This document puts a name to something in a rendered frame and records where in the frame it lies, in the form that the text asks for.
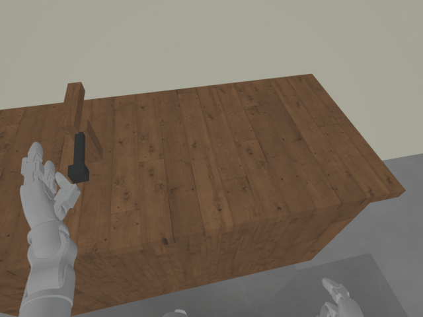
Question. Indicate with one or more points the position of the left robot forearm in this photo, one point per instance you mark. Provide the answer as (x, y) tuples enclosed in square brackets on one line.
[(50, 287)]

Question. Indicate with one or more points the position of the right robot hand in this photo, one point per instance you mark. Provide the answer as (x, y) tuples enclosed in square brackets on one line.
[(346, 306)]

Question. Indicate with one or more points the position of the robot left shin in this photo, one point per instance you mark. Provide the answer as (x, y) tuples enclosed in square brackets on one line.
[(181, 311)]

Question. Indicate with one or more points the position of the left robot hand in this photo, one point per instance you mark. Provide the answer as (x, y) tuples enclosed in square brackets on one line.
[(37, 194)]

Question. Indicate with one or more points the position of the counter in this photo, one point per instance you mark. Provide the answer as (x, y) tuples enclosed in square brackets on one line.
[(189, 187)]

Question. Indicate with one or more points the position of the tap lever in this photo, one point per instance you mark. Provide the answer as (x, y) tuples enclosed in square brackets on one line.
[(78, 172)]

